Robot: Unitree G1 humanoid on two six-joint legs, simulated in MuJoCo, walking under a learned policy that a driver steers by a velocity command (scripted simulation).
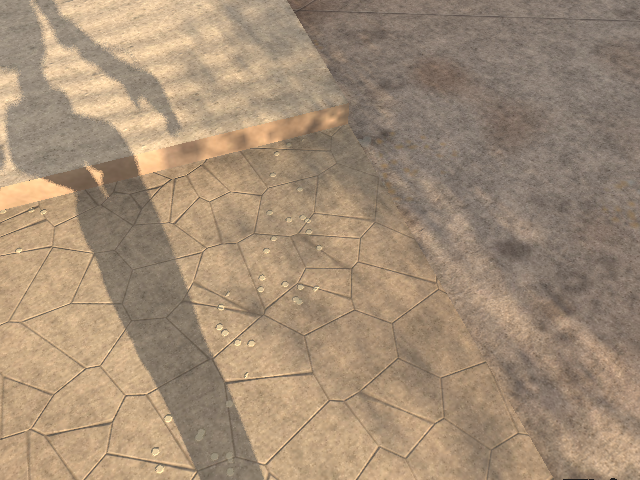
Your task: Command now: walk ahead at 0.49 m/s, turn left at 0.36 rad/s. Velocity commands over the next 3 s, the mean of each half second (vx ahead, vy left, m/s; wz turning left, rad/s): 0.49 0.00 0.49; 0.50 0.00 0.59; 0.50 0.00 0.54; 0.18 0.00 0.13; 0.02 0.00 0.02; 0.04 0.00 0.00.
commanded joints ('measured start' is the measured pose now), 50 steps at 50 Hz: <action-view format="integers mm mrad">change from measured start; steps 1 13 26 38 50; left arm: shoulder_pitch -9 -103 -342 -134 -73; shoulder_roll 172 135 126 100 212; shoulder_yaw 47 12 15 22 56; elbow -38 -162 -220 -123 -21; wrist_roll -6 19 -7 14 -17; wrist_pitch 2 -37 -52 -37 2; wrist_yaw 13 9 -17 -3 6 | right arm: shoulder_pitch -112 120 247 155 -89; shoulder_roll -73 -146 -179 -93 -75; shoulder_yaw -17 -58 -73 -50 -36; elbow -113 -106 -57 -146 -224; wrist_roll -2 -20 3 3 2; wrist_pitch -17 -6 30 47 33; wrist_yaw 19 -34 -73 -49 5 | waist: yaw -19 -47 -107 -47 2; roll -105 -10 74 -153 -115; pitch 59 -64 -39 8 63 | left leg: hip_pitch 12 491 498 -49 38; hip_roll -30 110 62 41 4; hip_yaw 30 -394 -429 -103 38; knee -39 -381 -206 549 38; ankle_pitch -74 -37 -206 -344 -153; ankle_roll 45 289 157 -43 18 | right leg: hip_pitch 1 -706 -491 -208 -42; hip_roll -309 -156 -44 -300 -327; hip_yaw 24 194 188 288 -27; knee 41 940 300 -2 37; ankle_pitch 670 -20 269 221 550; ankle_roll -110 52 60 -152 -98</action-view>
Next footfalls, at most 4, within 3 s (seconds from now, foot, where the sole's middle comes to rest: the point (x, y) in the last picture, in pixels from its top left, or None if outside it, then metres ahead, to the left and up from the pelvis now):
0.10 left None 0.24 0.11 -0.77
0.56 right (386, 447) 0.53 -0.05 -0.77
1.08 left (217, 385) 0.65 0.32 -0.77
1.56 right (218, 268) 0.97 0.38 -0.77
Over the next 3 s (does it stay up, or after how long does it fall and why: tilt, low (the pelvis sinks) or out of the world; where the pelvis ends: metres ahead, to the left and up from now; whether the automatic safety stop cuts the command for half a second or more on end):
stays up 0.87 0.43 0.01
